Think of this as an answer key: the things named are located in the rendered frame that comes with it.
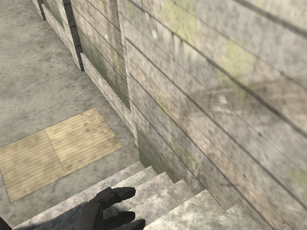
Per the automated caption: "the robot left hand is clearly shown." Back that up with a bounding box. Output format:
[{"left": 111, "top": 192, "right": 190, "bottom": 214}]
[{"left": 72, "top": 187, "right": 146, "bottom": 230}]

